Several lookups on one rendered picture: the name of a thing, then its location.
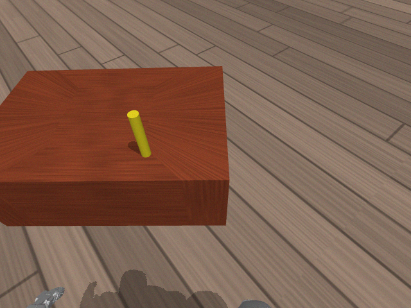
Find left robot hand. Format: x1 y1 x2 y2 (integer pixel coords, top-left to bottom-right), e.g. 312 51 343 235
27 287 64 308

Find can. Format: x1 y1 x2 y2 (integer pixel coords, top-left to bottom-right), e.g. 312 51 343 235
127 110 151 157

